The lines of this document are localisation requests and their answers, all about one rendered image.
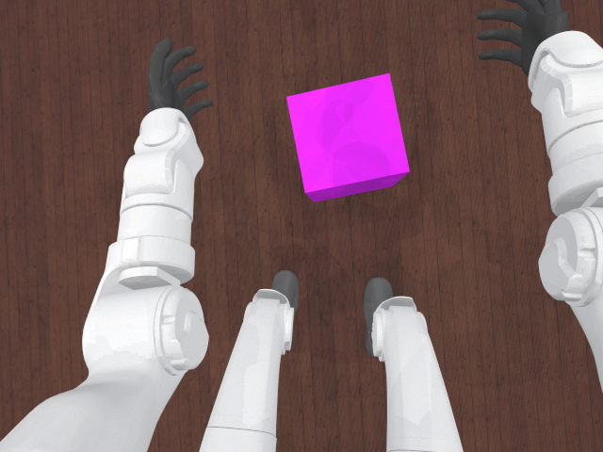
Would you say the right robot forearm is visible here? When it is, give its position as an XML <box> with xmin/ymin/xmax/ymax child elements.
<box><xmin>528</xmin><ymin>31</ymin><xmax>603</xmax><ymax>217</ymax></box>

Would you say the robot right upper arm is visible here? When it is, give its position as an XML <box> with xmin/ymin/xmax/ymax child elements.
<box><xmin>538</xmin><ymin>207</ymin><xmax>603</xmax><ymax>393</ymax></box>

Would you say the left robot thigh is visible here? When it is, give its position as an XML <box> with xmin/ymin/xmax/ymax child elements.
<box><xmin>199</xmin><ymin>298</ymin><xmax>294</xmax><ymax>452</ymax></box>

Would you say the robot left upper arm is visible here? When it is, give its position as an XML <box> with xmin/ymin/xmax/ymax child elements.
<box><xmin>0</xmin><ymin>284</ymin><xmax>209</xmax><ymax>452</ymax></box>

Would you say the carton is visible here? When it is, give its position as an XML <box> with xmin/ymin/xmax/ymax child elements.
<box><xmin>286</xmin><ymin>73</ymin><xmax>410</xmax><ymax>202</ymax></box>

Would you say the left robot forearm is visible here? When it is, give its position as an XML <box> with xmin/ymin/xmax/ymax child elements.
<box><xmin>82</xmin><ymin>107</ymin><xmax>204</xmax><ymax>364</ymax></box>

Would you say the robot right hand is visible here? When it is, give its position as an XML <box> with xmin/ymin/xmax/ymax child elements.
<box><xmin>477</xmin><ymin>0</ymin><xmax>569</xmax><ymax>76</ymax></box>

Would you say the robot left hand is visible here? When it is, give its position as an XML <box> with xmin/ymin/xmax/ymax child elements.
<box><xmin>147</xmin><ymin>37</ymin><xmax>213</xmax><ymax>121</ymax></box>

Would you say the robot left shin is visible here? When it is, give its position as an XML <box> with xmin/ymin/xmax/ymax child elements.
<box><xmin>243</xmin><ymin>289</ymin><xmax>290</xmax><ymax>320</ymax></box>

